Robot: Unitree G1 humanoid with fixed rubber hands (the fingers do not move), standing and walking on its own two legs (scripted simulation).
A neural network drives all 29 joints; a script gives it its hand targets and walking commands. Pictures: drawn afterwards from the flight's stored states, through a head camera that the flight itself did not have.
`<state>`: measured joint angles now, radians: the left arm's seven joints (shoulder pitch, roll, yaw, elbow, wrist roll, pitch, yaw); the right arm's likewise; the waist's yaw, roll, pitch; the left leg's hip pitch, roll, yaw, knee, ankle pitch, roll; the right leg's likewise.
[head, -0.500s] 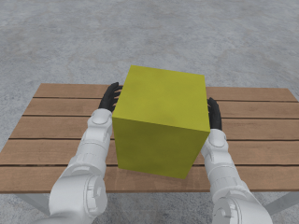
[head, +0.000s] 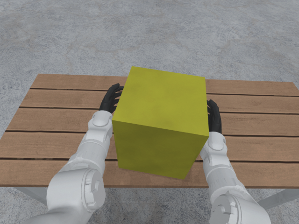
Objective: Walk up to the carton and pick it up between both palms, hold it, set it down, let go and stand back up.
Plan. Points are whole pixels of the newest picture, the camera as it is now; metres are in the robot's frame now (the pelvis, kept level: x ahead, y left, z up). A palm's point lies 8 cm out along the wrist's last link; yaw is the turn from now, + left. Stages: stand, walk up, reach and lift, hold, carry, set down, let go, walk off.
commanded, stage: set down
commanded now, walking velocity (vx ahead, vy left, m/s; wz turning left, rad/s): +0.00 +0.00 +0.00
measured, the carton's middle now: (159, 125) +0.40 -0.05 +0.01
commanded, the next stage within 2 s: none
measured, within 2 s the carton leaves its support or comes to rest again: rests again in 0.10 s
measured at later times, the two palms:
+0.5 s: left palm (106, 114) +0.43 +0.10 +0.05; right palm (211, 131) +0.35 -0.19 +0.03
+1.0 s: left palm (106, 115) +0.43 +0.10 +0.04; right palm (210, 133) +0.35 -0.19 +0.03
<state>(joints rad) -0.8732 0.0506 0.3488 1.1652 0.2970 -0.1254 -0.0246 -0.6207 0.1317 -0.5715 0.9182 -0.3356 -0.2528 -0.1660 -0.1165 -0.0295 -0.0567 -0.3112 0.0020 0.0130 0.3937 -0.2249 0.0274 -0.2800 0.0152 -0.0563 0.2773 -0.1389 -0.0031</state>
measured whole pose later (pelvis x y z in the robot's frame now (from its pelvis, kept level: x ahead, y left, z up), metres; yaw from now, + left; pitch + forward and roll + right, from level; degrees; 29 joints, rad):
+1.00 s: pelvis -0.01 +0.00 +0.00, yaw +0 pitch +11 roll -1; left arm -0.91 0.04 0.48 1.21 0.40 -0.25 -0.05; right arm -0.67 0.17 -0.74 0.93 -0.46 -0.37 -0.13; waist -0.11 -0.03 -0.04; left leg -0.40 0.00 0.03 0.41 -0.20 0.03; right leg -0.38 0.00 -0.06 0.31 -0.13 0.00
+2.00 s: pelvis -0.01 +0.01 -0.03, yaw -3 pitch +22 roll -3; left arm -1.01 0.20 0.08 1.53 -0.05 -0.38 0.05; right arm -0.82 -0.05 -0.22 1.33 0.06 -0.42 -0.16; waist -0.13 0.03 -0.19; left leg -0.74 0.03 0.05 0.67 -0.32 0.03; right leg -0.72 0.03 -0.04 0.53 -0.20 0.01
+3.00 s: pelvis -0.06 -0.01 -0.02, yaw -1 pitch +11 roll -2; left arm -0.55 0.37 -0.07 0.98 -0.27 -0.23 -0.08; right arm -0.40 0.00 -0.06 0.82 0.16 -0.23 -0.26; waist -0.08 -0.02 -0.11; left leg -0.57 0.02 -0.04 0.65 -0.26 0.00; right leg -0.54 0.03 -0.07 0.53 -0.18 -0.03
